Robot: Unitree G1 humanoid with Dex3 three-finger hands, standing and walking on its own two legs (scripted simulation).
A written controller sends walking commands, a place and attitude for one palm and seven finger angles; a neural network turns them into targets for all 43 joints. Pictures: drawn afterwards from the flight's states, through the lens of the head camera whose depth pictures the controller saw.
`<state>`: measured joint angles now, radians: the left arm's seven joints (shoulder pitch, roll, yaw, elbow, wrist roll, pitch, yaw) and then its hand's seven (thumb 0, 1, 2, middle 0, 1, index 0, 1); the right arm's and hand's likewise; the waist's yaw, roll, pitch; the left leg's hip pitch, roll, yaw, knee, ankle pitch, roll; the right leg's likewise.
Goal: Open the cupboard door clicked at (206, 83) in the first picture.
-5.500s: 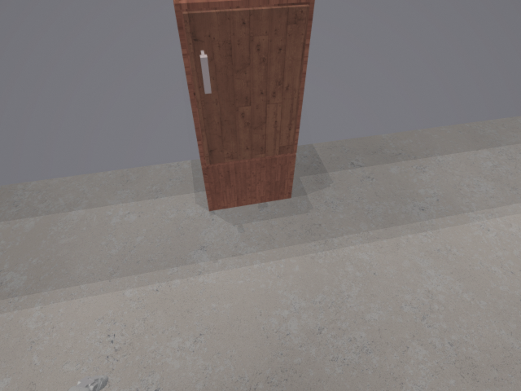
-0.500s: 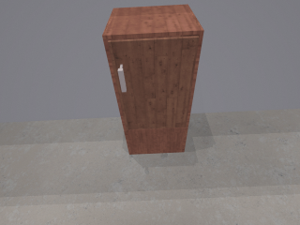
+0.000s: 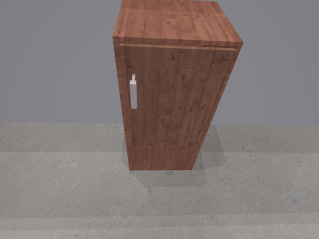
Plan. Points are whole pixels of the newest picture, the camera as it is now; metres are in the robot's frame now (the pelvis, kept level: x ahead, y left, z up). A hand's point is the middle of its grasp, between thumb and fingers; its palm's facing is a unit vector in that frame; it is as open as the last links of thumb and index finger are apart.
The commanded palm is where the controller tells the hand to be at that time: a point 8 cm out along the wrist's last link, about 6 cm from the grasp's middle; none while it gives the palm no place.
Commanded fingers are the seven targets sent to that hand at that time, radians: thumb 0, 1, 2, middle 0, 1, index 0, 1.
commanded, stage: take the last steps up to it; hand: left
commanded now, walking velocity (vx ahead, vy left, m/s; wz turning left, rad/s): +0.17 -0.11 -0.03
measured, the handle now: (134, 91) +0.62 +0.14 -0.01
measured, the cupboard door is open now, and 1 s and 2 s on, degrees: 0 0 0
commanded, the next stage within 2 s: come to a stop and stand still in 0.06 s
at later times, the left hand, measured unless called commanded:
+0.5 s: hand (122, 223) +0.20 +0.12 -0.16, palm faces +0.03 -0.97 -0.22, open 7.3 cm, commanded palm none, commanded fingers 0.00 0.90 0.90 -0.20 -0.30 -0.20 -0.30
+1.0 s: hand out of the picture +0.00 +0.21 -0.18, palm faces +0.05 -0.98 -0.21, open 7.3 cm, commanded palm none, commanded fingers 0.00 0.90 0.90 -0.20 -0.30 -0.20 -0.30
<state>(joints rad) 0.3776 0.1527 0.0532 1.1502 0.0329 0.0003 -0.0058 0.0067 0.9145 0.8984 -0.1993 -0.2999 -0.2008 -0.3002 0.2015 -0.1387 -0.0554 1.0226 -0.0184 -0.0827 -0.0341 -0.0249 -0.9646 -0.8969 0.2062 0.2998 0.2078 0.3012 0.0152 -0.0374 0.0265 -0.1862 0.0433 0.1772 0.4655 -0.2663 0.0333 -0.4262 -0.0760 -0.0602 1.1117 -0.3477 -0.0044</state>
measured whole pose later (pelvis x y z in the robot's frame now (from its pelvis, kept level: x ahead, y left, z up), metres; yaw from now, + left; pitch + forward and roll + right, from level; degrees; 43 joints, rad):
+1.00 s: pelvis +0.03 +0.02 +0.00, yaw +0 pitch +0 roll +0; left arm 0.32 0.20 0.05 1.10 0.02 0.07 0.03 0.00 0.92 0.90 -0.20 -0.30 -0.20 -0.30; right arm 0.28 -0.14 -0.03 1.05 -0.01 0.00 -0.04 0.01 -0.93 -0.90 0.20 0.30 0.21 0.30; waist 0.01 -0.04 0.01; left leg -0.19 -0.05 0.10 0.38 -0.20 0.08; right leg -0.29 -0.03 0.00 0.76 -0.41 0.04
